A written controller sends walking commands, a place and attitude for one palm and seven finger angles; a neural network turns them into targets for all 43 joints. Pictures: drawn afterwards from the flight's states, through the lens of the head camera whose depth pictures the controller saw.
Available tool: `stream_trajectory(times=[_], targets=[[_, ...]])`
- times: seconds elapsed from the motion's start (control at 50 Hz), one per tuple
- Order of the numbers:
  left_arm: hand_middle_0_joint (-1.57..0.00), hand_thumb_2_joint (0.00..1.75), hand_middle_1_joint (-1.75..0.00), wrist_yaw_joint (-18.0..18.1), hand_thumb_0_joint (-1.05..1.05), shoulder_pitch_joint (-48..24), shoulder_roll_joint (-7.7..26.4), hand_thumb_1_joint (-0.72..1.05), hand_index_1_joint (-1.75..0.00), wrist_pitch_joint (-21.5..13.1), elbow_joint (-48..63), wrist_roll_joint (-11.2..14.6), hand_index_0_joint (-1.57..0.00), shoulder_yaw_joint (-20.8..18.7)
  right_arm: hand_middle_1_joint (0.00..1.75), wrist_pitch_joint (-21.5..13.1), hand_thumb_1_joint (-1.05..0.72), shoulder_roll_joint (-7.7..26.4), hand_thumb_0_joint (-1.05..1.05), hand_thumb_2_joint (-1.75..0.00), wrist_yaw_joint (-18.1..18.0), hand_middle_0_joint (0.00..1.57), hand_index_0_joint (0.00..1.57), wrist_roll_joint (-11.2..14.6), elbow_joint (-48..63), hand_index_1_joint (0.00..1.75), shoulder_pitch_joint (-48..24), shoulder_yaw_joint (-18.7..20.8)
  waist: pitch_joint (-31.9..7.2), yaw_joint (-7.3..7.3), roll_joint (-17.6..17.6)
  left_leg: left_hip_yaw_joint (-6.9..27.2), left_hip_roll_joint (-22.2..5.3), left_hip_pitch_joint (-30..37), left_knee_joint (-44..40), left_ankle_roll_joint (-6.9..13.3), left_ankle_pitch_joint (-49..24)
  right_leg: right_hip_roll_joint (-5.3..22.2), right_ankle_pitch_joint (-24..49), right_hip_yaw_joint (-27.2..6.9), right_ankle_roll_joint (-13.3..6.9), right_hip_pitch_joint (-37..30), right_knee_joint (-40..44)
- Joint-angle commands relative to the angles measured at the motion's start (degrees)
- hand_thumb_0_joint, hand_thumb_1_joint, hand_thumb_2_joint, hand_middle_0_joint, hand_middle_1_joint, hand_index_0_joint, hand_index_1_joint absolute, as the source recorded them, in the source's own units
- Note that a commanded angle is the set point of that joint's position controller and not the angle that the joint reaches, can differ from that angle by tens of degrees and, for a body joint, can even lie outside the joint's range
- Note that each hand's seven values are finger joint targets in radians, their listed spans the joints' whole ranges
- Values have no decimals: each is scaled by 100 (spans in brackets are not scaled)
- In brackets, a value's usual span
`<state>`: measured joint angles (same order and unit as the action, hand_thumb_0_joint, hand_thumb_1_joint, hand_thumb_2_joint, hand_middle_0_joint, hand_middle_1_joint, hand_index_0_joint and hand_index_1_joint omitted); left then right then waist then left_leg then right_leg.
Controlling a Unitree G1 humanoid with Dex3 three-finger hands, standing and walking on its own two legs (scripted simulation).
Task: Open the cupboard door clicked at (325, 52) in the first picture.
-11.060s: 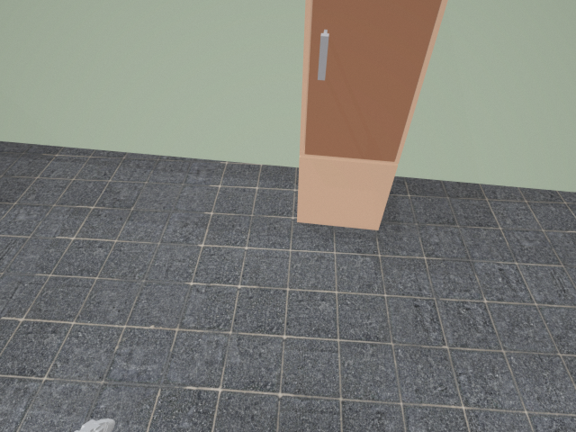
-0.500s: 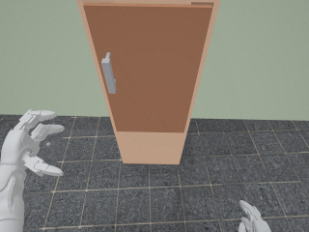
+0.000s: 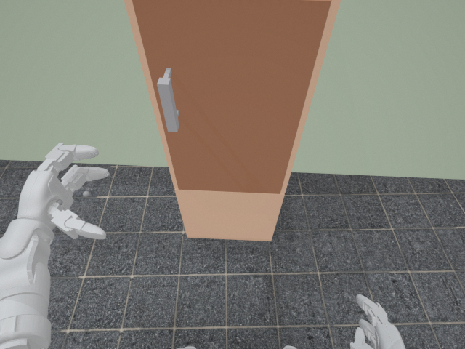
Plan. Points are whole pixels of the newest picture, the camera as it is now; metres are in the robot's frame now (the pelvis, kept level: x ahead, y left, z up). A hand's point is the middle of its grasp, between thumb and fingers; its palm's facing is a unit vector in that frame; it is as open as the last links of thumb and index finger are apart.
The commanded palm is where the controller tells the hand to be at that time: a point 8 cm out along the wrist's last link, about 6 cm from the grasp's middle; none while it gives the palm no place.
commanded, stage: move the hooked fingers beside the handle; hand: left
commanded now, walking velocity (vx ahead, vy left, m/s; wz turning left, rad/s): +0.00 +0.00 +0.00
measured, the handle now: (170, 100) +0.59 +0.18 +0.08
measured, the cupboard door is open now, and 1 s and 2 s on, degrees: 0 0 0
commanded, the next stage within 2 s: none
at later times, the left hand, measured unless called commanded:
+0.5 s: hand (111, 157) +0.41 +0.25 +0.08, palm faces +0.01 -1.00 -0.01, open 14.0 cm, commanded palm +0.39 +0.30 +0.08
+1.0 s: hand (127, 130) +0.49 +0.25 +0.08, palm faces -0.01 -1.00 +0.00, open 14.0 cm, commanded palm +0.48 +0.30 +0.08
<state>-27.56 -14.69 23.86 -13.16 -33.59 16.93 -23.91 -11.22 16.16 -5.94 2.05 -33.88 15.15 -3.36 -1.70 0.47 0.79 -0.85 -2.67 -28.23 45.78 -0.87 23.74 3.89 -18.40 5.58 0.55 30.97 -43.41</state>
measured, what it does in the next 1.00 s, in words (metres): stands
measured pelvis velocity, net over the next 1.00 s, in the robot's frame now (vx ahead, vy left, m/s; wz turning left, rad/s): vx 0.00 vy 0.01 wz -0.04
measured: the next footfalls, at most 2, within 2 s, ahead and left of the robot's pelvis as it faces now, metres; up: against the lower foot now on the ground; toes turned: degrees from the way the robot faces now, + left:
none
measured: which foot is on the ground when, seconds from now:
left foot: down 0.00-1.00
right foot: down 0.00-1.00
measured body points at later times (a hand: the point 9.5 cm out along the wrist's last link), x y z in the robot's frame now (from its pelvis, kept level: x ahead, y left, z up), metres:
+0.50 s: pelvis +0.01 +0.00 +0.00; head +0.08 +0.01 +0.44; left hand +0.40 +0.31 +0.09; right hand +0.08 -0.27 -0.11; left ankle -0.01 +0.13 -0.71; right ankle +0.04 -0.13 -0.71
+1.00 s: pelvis +0.00 +0.01 -0.02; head +0.12 +0.03 +0.42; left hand +0.48 +0.30 +0.08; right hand +0.02 -0.26 -0.12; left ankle -0.01 +0.13 -0.71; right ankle +0.04 -0.13 -0.71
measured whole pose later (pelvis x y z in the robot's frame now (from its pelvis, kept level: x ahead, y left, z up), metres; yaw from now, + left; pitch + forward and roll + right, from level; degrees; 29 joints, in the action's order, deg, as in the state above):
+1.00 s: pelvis +0.00 +0.01 -0.02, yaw -2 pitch +17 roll -2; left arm -24.7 -48.4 35.8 -18.9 -67.3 8.0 -27.3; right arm 0.5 16.6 -3.1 0.4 -35.4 22.1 -2.7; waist -3.3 -7.7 -0.2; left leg -1.9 -3.8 -43.0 52.3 0.1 26.2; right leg 2.8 -18.5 4.0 1.3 45.5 -47.4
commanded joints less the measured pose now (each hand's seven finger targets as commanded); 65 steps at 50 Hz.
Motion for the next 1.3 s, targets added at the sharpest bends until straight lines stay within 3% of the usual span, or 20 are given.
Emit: stream_trajectory(times=[0.0,0.02,0.1,0.16,0.34,0.4,0.46,0.52,0.56,0.62,0.76,0.82,0.86,0.92,1.04,1.08,1.12,1.18,1.22,1.28], targets=[[-30,30,-120,28,0,-1867,1553,-50,-120,-412,867,116,-30,-415,30,-188,-90,806,0,-90,-53,20,20,13,725,30,77,389,-1638,-130,327,75,293,215,-751,103,-1432,-366,1157,-310,-178,-1037,446],[-30,30,-120,23,0,-1875,1730,-50,-120,-418,773,135,-30,-560,30,-157,-90,843,0,-90,-41,20,20,0,721,30,135,394,-1704,-107,168,87,281,146,-716,110,-1517,-386,1255,-321,-187,-1147,411],[-30,30,-120,103,0,-2167,1661,-50,-120,-384,513,4,-30,-417,30,-24,-90,849,0,-90,14,20,20,16,743,30,228,422,-1619,-159,336,63,272,66,-737,90,-1506,-380,1258,-279,-174,-907,371],[-30,30,-120,170,0,-2450,1798,-50,-120,-463,367,-19,-30,-505,30,70,-90,875,0,-90,43,20,20,0,751,30,336,436,-1770,-194,165,24,276,-38,-687,114,-1432,-394,1257,-341,-148,-1006,367],[-30,30,-120,167,0,-3166,2001,-50,-120,-768,-58,-151,-30,-533,30,303,-90,902,0,-90,64,20,20,-24,583,30,628,497,-2159,-284,333,34,247,13,-564,139,-1769,-444,1620,-362,-166,-995,229],[-30,30,-120,176,0,-3353,2032,-50,-120,-723,-440,-206,-30,-511,30,395,-90,926,0,-90,77,20,20,-23,521,30,707,495,-1984,-362,254,25,245,-149,-553,141,-1685,-436,1579,-344,-148,-858,244],[-30,30,-120,205,0,-3482,2126,-50,-120,-766,-558,-273,-30,-555,30,474,-90,924,0,-90,98,20,20,-43,513,30,792,512,-2185,-320,407,36,242,-99,-513,137,-1871,-442,1709,-345,-168,-871,172],[-30,30,-120,258,0,-3887,2147,-50,-120,-831,-768,-305,-30,-515,30,552,-90,942,0,-90,110,20,20,-54,461,30,879,515,-2117,-430,208,48,228,-170,-440,165,-1825,-473,1669,-343,-160,-756,157],[-30,30,-120,279,0,-4140,2136,-50,-120,-863,-963,-361,-30,-454,30,604,-90,939,0,-90,122,20,20,-57,428,30,914,507,-2127,-487,322,35,224,-192,-430,159,-1717,-458,1582,-351,-142,-630,161],[-30,30,-120,311,0,-4512,2502,-50,-120,-924,-1363,-471,-30,-629,30,701,-90,995,0,-90,114,20,20,-80,370,30,1007,500,-2174,-555,164,30,227,-413,-341,183,-1535,-457,1468,-400,-129,-643,116],[-30,30,-120,255,0,-5199,2684,-50,-120,-1043,-1807,-653,-30,-558,30,863,-90,1007,0,-90,141,20,20,-118,297,30,1194,482,-2536,-662,635,88,195,-306,-167,159,-1781,-480,1573,-380,-145,-345,-37],[-30,30,-120,226,0,-5467,2681,-50,-120,-976,-2128,-666,-30,-471,30,940,-90,1043,0,-90,143,20,20,-126,240,30,1301,464,-2357,-821,421,125,173,-476,-107,187,-1696,-501,1503,-360,-132,-171,-40],[-30,30,-120,245,0,-5521,2811,-50,-120,-979,-2020,-734,-30,-544,30,985,-90,1046,0,-90,162,20,20,-143,257,30,1358,487,-2672,-748,742,145,166,-295,-96,163,-1908,-495,1568,-357,-139,-155,-87],[-30,30,-120,305,0,-5665,2865,-50,-120,-937,-2193,-746,-30,-572,30,1067,-90,1069,0,-90,180,20,20,-170,224,30,1489,477,-2620,-844,470,185,132,-384,-33,174,-1998,-528,1599,-306,-132,-50,-130],[-30,30,-120,417,0,-6045,3297,-50,-120,-945,-2229,-942,-30,-761,30,1215,-90,1095,0,-90,218,20,20,-214,230,30,1683,468,-2943,-898,806,168,115,-345,64,174,-2196,-541,1731,-345,-121,-16,-170],[-30,30,-120,417,0,-6105,3175,-50,-120,-930,-2426,-982,-30,-642,30,1258,-90,1089,0,-90,234,20,20,-219,201,30,1729,466,-2751,-979,722,191,101,-397,77,176,-2119,-556,1607,-323,-112,138,-129],[-30,30,-120,426,0,-6306,3435,-50,-120,-957,-2385,-988,-30,-794,30,1307,-90,1130,0,-90,227,20,20,-243,193,30,1800,456,-2848,-980,811,238,88,-385,85,172,-2227,-568,1687,-312,-144,80,-179],[-30,30,-120,425,0,-6318,3160,-50,-120,-917,-2412,-1052,-30,-591,30,1361,-90,1095,0,-90,268,20,20,-268,180,30,1875,464,-2987,-1035,1082,260,57,-73,135,132,-2572,-579,1709,-263,-133,349,-172],[-30,30,-120,436,0,-6386,3199,-50,-120,-841,-2729,-1033,-30,-611,30,1407,-90,1132,0,-90,267,20,20,-277,139,30,1944,449,-2708,-1137,782,295,39,-257,154,160,-2473,-603,1653,-242,-135,439,-150],[-30,30,-120,468,0,-6496,3432,-50,-120,-795,-2705,-1109,-30,-731,30,1462,-90,1146,0,-90,279,20,20,-291,170,30,2007,443,-2870,-1129,887,251,44,-333,190,168,-2513,-590,1800,-275,-123,328,-156]])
